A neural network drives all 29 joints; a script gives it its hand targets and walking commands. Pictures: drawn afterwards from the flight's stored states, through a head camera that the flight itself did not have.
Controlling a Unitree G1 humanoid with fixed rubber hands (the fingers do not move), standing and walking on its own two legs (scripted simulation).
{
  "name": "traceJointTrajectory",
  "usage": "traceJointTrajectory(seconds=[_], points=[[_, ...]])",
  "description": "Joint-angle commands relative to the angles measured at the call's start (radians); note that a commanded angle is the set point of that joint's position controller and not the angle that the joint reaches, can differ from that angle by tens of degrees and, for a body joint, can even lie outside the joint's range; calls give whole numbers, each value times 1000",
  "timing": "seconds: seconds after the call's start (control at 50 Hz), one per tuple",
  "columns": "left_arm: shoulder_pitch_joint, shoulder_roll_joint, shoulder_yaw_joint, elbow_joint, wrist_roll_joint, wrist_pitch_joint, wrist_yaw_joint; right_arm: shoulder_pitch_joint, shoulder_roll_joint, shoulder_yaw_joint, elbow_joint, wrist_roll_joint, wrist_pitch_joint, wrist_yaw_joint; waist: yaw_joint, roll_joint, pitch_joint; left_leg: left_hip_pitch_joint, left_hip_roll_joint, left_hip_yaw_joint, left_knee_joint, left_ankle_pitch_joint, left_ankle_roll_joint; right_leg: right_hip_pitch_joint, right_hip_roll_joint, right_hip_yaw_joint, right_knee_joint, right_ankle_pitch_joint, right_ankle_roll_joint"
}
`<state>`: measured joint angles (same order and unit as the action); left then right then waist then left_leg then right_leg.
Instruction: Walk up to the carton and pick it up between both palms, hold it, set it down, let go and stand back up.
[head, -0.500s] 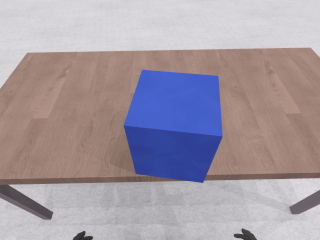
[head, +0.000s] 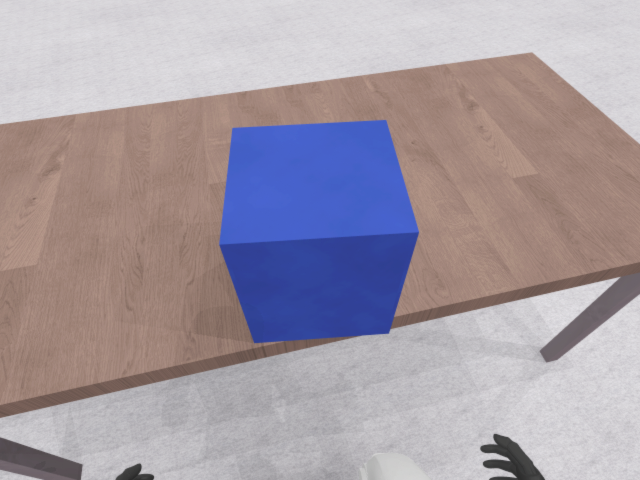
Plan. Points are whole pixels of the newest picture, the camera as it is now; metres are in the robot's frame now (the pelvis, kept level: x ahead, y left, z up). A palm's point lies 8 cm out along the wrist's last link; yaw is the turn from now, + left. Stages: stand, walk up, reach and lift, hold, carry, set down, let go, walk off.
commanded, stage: walk up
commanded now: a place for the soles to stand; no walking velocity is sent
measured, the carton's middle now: (316, 238) +0.43 +0.02 +0.03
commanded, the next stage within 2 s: none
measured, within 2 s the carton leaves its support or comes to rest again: neither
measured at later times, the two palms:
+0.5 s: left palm out of the picture +0.11 +0.23 -0.09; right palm out of the picture -0.02 -0.25 -0.11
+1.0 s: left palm out of the picture +0.08 +0.26 -0.11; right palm out of the picture -0.01 -0.23 -0.12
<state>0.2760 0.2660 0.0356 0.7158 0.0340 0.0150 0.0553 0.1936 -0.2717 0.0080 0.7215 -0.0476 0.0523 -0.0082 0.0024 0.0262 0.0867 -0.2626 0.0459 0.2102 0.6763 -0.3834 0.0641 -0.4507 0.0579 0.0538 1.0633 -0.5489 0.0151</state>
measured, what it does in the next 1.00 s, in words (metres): steps on the spot: right foot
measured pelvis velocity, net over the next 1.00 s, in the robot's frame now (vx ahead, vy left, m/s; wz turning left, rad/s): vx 0.01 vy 0.02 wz -0.14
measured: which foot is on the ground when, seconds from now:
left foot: down 0.00-1.00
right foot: up 0.00-0.08, down 0.10-1.00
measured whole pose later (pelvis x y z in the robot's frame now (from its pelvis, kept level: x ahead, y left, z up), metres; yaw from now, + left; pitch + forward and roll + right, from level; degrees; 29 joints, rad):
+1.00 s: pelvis +0.01 +0.02 +0.02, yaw -8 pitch -1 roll +0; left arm 0.27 0.23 -0.06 0.95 0.01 -0.02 0.04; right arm 0.29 -0.26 0.05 1.01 -0.02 0.01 -0.01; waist 0.00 0.00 0.03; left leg -0.17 -0.01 0.25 0.47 -0.30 0.09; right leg -0.26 0.04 0.08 0.53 -0.26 -0.01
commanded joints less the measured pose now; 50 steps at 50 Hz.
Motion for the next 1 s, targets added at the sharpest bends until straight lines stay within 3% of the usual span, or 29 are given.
traceJointTrajectory(seconds=[0.0, 0.04, 0.06, 0.08, 0.1, 0.12, 0.14, 0.16, 0.2, 0.24, 0.26, 0.28, 0.32, 0.38, 0.42, 0.44, 0.46, 0.52, 0.62, 0.64, 0.68, 0.7, 0.72, 0.74, 0.76, 0.78, 0.8, 0.88, 0.98], points=[[14, 24, -15, -77, -10, -25, -18, 8, -142, -32, -43, -4, -23, 3, -10, 92, -64, 78, 247, -186, -223, 243, 113, 69, -60, -59, -326, 98, 2], [54, 26, -17, -54, -18, -36, -27, 23, -146, -31, -40, 7, -23, 4, 9, -20, -136, 19, 222, -162, -119, 284, 96, 253, -5, -94, -520, 309, -25], [16, 69, -19, -73, -19, -41, -23, 48, -111, -23, -29, 26, -20, 4, -4, -37, -137, -49, 190, -170, -101, 245, 45, 329, -69, 19, -571, 384, -32], [25, 97, -12, -89, -3, -46, -22, 119, -76, -3, -17, 30, -21, 8, -26, -158, -150, -142, 114, -130, -23, 56, -18, 378, -203, 251, -596, 451, -76], [-9, 136, -15, -106, -13, -47, -21, 98, -47, 15, -8, 29, -8, 11, -31, -186, -89, -169, 31, -147, 39, -108, -51, 255, -318, 431, -664, 467, -161], [38, 142, -3, -73, -28, -42, -17, 87, -67, 5, -8, 28, 5, 9, 11, -182, -28, -70, 30, -173, 43, -137, -43, 88, -338, 433, -697, 345, -241], [2, 137, -7, -53, -22, -37, -17, 104, -60, 17, 16, 29, -1, 10, -7, -181, -17, -12, 39, -166, -4, -141, -27, 40, -294, 385, -691, 296, -234], [7, 90, -24, -34, -21, -40, -16, 77, -85, 14, 28, 15, -13, 16, 3, -112, -39, -6, 32, -171, -93, -75, -34, 117, -262, 302, -695, 328, -194], [-59, 80, -37, -57, -30, -45, -17, 161, -70, 20, 67, 24, -48, 16, -28, -113, -112, 64, 44, -188, -209, 159, -45, 194, -208, 197, -634, 561, -120], [-32, 33, -39, -31, -18, -47, -33, 153, -85, 8, 96, 18, -65, 12, -8, -72, -117, 79, 69, -206, -250, 172, -28, 234, -160, 135, -602, 540, -82], [-24, 62, -46, -10, -22, -46, -38, 143, -92, 11, 100, 23, -62, 13, -5, -37, -116, 90, 61, -202, -248, 141, -22, 207, -155, 134, -616, 440, -84], [-27, 67, -28, -6, -25, -39, -33, 146, -88, 8, 98, 20, -60, 7, -3, -102, -83, 81, 74, -194, -275, 116, -26, 210, -151, 138, -628, 441, -82], [-10, 75, -37, 10, -32, -47, -31, 188, -111, 11, 133, 27, -60, 11, 10, 4, -37, 43, 76, -212, -327, 127, -14, 209, -139, 121, -607, 395, -85], [-15, 66, -51, 52, -24, -46, -36, 169, -108, 11, 156, 28, -57, 6, 4, 21, 37, 60, 81, -208, -321, 116, -14, 142, -129, 132, -642, 360, -86], [-37, 69, -52, 85, -27, -43, -35, 165, -89, 17, 160, 40, -59, 5, -21, -36, 42, -14, 107, -246, -380, 5, 4, 160, -106, 110, -624, 333, -81], [-13, 67, -57, 88, -26, -44, -44, 169, -115, 16, 162, 36, -61, 7, 6, 3, 38, -27, 94, -235, -399, -38, 7, 170, -106, 125, -635, 290, -83], [2, 86, -52, 95, -17, -48, -39, 157, -119, 17, 188, 33, -57, 11, 17, 0, -5, 11, 83, -220, -364, -33, 2, 186, -118, 135, -653, 272, -81], [-25, 76, -62, 109, -25, -48, -35, 164, -121, 15, 180, 29, -59, 8, -35, -35, -7, 74, 101, -210, -366, -5, 5, 117, -93, 114, -630, 316, -82], [7, 76, -74, 149, -16, -49, -35, 144, -105, 19, 201, 30, -49, 4, -4, -7, 12, 65, 102, -204, -375, 5, 16, 104, -98, 116, -635, 347, -74], [-8, 71, -69, 154, -18, -43, -31, 181, -117, 14, 214, 50, -50, -7, -38, -11, 38, 69, 130, -236, -416, 5, -8, 75, -96, 89, -615, 335, -74], [23, 79, -67, 174, -15, -47, -31, 160, -119, 16, 232, 33, -48, -2, 0, -68, 11, 41, 123, -219, -376, -22, 21, 142, -94, 83, -635, 336, -73], [37, 72, -76, 175, -16, -48, -30, 155, -129, 15, 238, 32, -50, -1, -4, -14, -23, 115, 103, -190, -343, 48, 25, 125, -103, 116, -653, 377, -76], [24, 80, -79, 185, -18, -51, -25, 195, -98, 18, 243, 35, -48, 0, -38, -47, -44, 132, 101, -185, -340, 90, 15, 98, -118, 137, -645, 391, -84], [27, 108, -64, 180, -24, -54, -25, 174, -122, 15, 253, 31, -51, -2, -3, -34, -47, 158, 106, -177, -331, 169, 13, 111, -114, 126, -628, 436, -78], [40, 89, -68, 196, -22, -55, -23, 181, -123, 12, 248, 28, -57, -3, -25, -69, -92, 169, 109, -177, -321, 202, 9, 130, -107, 114, -621, 455, -82], [39, 73, -83, 195, -21, -56, -27, 172, -139, 8, 252, 35, -53, -8, -16, -6, -41, 204, 102, -167, -300, 285, 13, 83, -118, 128, -629, 497, -80], [15, 71, -76, 193, -17, -58, -23, 189, -110, 13, 261, 36, -54, -8, -24, -58, -83, 188, 111, -177, -298, 290, 13, 122, -116, 114, -619, 487, -77], [41, 68, -75, 204, -20, -42, -15, 155, -127, 12, 263, 29, -36, -4, -4, -23, -66, 142, 132, -179, -345, 149, 19, 124, -89, 97, -587, 420, -73], [50, 61, -74, 226, -16, -44, -7, 169, -88, 16, 298, 33, -44, -16, 0, -13, -77, 176, 137, -133, -328, 379, 10, 123, -106, 96, -556, 513, -70]])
